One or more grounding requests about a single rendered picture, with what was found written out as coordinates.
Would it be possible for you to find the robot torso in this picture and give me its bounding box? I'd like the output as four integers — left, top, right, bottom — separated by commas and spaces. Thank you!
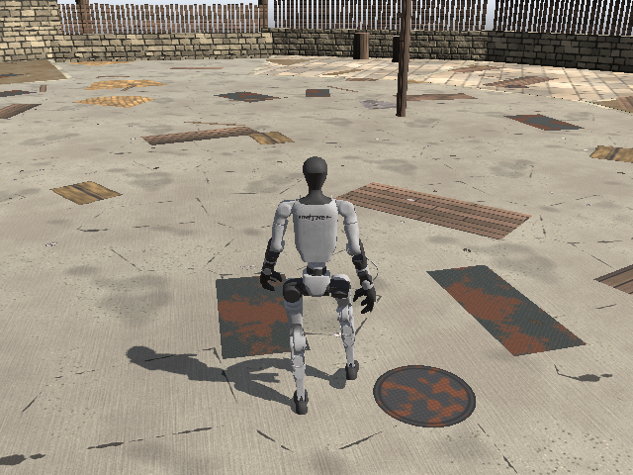
293, 195, 339, 297

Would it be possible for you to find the left robot forearm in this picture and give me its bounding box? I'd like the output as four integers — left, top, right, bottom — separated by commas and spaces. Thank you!
261, 238, 280, 275

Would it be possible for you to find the right robot forearm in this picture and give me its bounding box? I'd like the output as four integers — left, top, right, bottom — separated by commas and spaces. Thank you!
352, 240, 374, 290

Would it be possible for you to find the right robot hand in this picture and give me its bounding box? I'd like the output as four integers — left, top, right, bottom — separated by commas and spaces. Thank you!
353, 286, 376, 314

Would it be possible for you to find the robot left shin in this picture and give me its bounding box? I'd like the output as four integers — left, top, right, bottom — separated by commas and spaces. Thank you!
290, 336, 306, 401

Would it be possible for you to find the left robot upper arm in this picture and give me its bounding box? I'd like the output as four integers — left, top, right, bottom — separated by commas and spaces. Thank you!
269, 200, 295, 252

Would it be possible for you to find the left robot hand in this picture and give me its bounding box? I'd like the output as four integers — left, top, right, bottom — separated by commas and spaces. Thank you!
260, 271, 283, 291

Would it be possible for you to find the right robot upper arm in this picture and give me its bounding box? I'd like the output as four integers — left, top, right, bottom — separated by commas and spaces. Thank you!
336, 200, 361, 256

